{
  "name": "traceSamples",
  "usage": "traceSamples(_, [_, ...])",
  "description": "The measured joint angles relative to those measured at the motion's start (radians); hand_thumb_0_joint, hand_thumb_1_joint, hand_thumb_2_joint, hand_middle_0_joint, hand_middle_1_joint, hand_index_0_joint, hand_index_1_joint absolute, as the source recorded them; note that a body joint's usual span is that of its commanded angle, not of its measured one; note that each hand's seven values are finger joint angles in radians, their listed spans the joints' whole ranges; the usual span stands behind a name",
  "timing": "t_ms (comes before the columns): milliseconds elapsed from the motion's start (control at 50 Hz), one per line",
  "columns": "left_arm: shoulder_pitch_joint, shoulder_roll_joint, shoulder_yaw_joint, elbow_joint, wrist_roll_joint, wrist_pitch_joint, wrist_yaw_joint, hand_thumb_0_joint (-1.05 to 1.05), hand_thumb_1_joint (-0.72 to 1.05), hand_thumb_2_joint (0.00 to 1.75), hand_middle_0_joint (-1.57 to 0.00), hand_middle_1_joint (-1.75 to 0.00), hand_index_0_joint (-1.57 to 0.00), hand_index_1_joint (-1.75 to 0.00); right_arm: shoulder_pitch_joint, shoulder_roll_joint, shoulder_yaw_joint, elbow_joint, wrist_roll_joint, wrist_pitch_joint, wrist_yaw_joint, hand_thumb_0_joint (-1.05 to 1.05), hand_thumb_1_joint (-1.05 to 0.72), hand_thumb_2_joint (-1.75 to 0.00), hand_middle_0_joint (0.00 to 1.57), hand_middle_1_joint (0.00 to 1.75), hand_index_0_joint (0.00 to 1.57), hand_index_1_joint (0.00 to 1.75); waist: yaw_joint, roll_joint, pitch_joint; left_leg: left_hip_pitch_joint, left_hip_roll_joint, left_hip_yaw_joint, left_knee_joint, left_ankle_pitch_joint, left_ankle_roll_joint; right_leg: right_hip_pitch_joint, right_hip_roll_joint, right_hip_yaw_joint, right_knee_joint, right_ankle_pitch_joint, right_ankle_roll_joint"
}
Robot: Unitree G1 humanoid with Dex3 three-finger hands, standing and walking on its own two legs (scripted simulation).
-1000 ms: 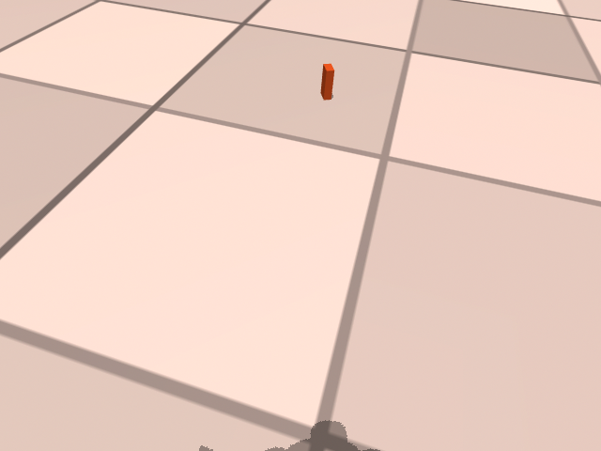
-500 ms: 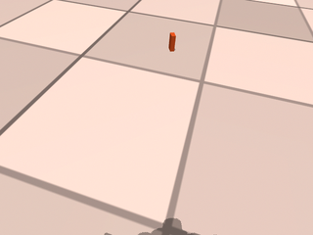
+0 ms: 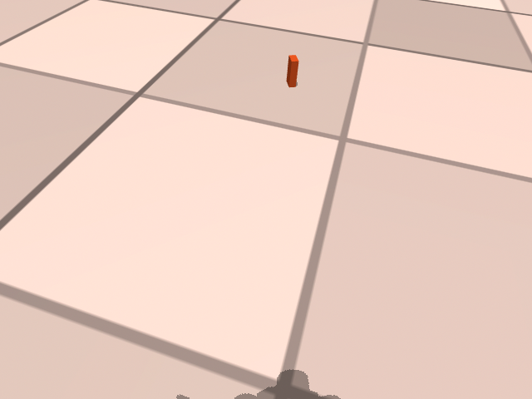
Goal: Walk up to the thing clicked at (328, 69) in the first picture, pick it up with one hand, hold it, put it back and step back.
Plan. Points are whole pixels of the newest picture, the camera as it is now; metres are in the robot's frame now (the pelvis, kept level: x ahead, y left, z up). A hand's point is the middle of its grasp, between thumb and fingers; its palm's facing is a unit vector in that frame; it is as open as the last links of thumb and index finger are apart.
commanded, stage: stand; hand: left
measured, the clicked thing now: (292, 71) +2.27 -0.21 -0.69
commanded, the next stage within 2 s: walk up in 0.12 s
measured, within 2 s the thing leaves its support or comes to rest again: neither
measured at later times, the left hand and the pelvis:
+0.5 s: hand (132, 363) +0.20 +0.22 -0.14, palm faces -0.06 -0.90 -0.44, open 7.4 cm; pelvis +0.10 -0.08 -0.03, yaw -6 degrees
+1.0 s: hand (192, 238) +0.49 +0.17 -0.18, palm faces -0.22 -0.92 -0.31, open 7.4 cm; pelvis +0.40 -0.09 -0.02, yaw -10 degrees
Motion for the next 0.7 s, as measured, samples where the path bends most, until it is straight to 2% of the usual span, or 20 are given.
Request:
traceSamples(120, [0.003,0.0,0.001,0.003,0.0,0.001,0.0,0.01,0.9,0.9,-0.2,-0.3,-0.2,-0.3,0.001,0.0,0.0,0.001,0.0,0.0,0.0,0.01,-0.91,-0.9,0.2,0.3,0.2,0.3,0.0,0.0,0.004,-0.001,0.001,0.0,-0.002,0.0,-0.001,-0.001,0.001,-0.001,-0.001,-0.001,-0.001])
traceSamples(200, [0.061,0.02,0.048,-0.043,0.02,0.005,-0.056,0.01,0.9,0.9,-0.2,-0.3,-0.2,-0.3,0.046,-0.01,-0.046,-0.049,-0.029,-0.025,0.039,0.01,-0.9,-0.9,0.2,0.3,0.21,0.3,0.013,-0.014,-0.05,-0.054,-0.003,0.034,0.109,-0.209,0.041,-0.092,-0.002,0.029,0.162,-0.226,-0.02])
traceSamples(240, [0.078,0.036,0.064,-0.051,0.027,0.012,-0.07,0.01,0.9,0.9,-0.2,-0.3,-0.2,-0.3,0.062,-0.026,-0.067,-0.075,-0.035,-0.044,0.047,0.01,-0.9,-0.9,0.2,0.31,0.21,0.3,0.013,-0.014,-0.065,-0.053,0.004,0.057,0.102,-0.168,0.047,-0.163,-0.009,0.021,0.301,-0.249,-0.019])
traceSamples(280, [0.078,0.055,0.071,-0.059,0.029,0.013,-0.082,0.01,0.9,0.9,-0.2,-0.3,-0.2,-0.3,0.074,-0.044,-0.086,-0.092,-0.037,-0.058,0.048,0.01,-0.9,-0.9,0.21,0.31,0.21,0.3,0.004,-0.003,-0.056,-0.028,0.022,0.068,0.073,-0.09,0.041,-0.216,-0.02,0.015,0.392,-0.262,-0.014])
traceSamples(300, [0.076,0.068,0.075,-0.064,0.029,0.01,-0.088,0.01,0.9,0.9,-0.2,-0.3,-0.2,-0.3,0.082,-0.05,-0.092,-0.095,-0.039,-0.06,0.048,0.01,-0.9,-0.9,0.21,0.31,0.21,0.3,0.0,-0.006,-0.053,-0.011,0.027,0.073,0.061,-0.087,0.033,-0.237,-0.033,0.018,0.411,-0.269,-0.011])
traceSamples(360, [0.079,0.103,0.088,-0.087,0.025,0.001,-0.108,0.01,0.9,0.9,-0.2,-0.3,-0.2,-0.3,0.105,-0.074,-0.103,-0.094,-0.045,-0.055,0.056,0.01,-0.9,-0.9,0.21,0.31,0.21,0.3,-0.005,-0.006,-0.054,0.044,0.05,0.089,0.037,-0.117,0.014,-0.27,-0.075,0.02,0.383,-0.251,-0.004])
traceSamples(420, [0.097,0.124,0.1,-0.109,0.02,-0.018,-0.114,0.01,0.9,0.9,-0.2,-0.3,-0.2,-0.3,0.112,-0.108,-0.113,-0.086,-0.048,-0.037,0.062,0.01,-0.9,-0.9,0.21,0.31,0.21,0.3,0.002,0.013,-0.063,0.075,0.092,0.106,0.105,-0.201,0.01,-0.237,-0.1,-0.015,0.271,-0.141,0.006])
traceSamples(440, [0.103,0.129,0.106,-0.112,0.021,-0.03,-0.111,0.01,0.9,0.9,-0.2,-0.3,-0.2,-0.3,0.112,-0.12,-0.115,-0.085,-0.048,-0.03,0.062,0.01,-0.9,-0.9,0.21,0.31,0.21,0.3,0.004,0.028,-0.065,0.062,0.114,0.096,0.18,-0.264,0.026,-0.224,-0.086,-0.031,0.263,-0.057,0.017])
traceSamples(460, [0.104,0.127,0.111,-0.116,0.024,-0.041,-0.103,0.01,0.9,0.9,-0.2,-0.3,-0.2,-0.3,0.113,-0.131,-0.117,-0.083,-0.048,-0.023,0.059,0.01,-0.9,-0.9,0.2,0.31,0.21,0.3,0.005,0.053,-0.066,0.022,0.133,0.064,0.306,-0.332,0.044,-0.219,-0.064,-0.053,0.293,-0.057,0.02])
traceSamples(480, [0.108,0.122,0.115,-0.124,0.027,-0.05,-0.093,0.01,0.9,0.9,-0.2,-0.3,-0.2,-0.3,0.115,-0.135,-0.116,-0.08,-0.044,-0.013,0.055,0.01,-0.9,-0.9,0.2,0.3,0.21,0.3,0.009,0.067,-0.072,-0.037,0.125,0.028,0.451,-0.358,0.044,-0.211,-0.051,-0.071,0.318,-0.091,0.018])
traceSamples(520, [0.129,0.105,0.111,-0.137,0.02,-0.056,-0.082,0.01,0.9,0.9,-0.2,-0.3,-0.2,-0.3,0.111,-0.131,-0.108,-0.076,-0.036,0.0,0.057,0.01,-0.91,-0.9,0.2,0.3,0.2,0.3,0.029,0.071,-0.084,-0.146,0.084,0.014,0.656,-0.316,0.034,-0.165,-0.035,-0.085,0.297,-0.129,0.004])
traceSamples(560, [0.161,0.089,0.098,-0.138,0.013,-0.061,-0.077,0.01,0.9,0.9,-0.2,-0.3,-0.2,-0.3,0.088,-0.124,-0.096,-0.082,-0.027,-0.007,0.07,0.01,-0.91,-0.9,0.2,0.3,0.2,0.3,0.046,0.071,-0.082,-0.243,0.062,0.037,0.746,-0.242,0.03,-0.096,-0.018,-0.08,0.218,-0.121,-0.011])
traceSamples(620, [0.201,0.076,0.08,-0.125,0.003,-0.063,-0.072,0.01,0.9,0.9,-0.2,-0.3,-0.2,-0.3,0.05,-0.109,-0.081,-0.125,-0.014,-0.032,0.089,0.01,-0.91,-0.9,0.2,0.3,0.2,0.3,0.056,0.065,-0.06,-0.359,0.069,0.054,0.717,-0.147,0.028,0.003,0.002,-0.067,0.101,-0.098,-0.016])
traceSamples(700, [0.232,0.073,0.065,-0.116,-0.004,-0.066,-0.068,0.01,0.9,0.9,-0.2,-0.3,-0.2,-0.3,0.019,-0.092,-0.074,-0.174,-0.013,-0.036,0.113,0.01,-0.91,-0.9,0.2,0.3,0.2,0.3,0.063,0.046,-0.036,-0.463,0.109,0.035,0.569,-0.047,0.002,0.098,0.022,-0.055,0.014,-0.114,-0.017])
